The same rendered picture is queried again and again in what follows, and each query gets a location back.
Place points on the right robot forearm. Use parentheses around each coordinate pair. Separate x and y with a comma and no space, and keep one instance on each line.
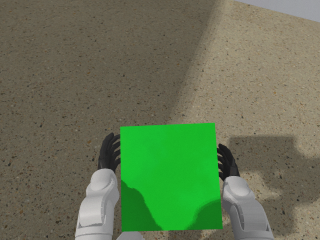
(247,216)

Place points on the left robot forearm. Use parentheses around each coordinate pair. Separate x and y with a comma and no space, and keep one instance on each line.
(96,213)

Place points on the robot right hand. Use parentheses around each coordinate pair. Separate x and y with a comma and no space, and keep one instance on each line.
(228,166)

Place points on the carton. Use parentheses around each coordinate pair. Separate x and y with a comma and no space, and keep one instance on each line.
(169,178)

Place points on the robot left hand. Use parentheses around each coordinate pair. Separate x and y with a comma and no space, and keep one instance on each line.
(107,155)

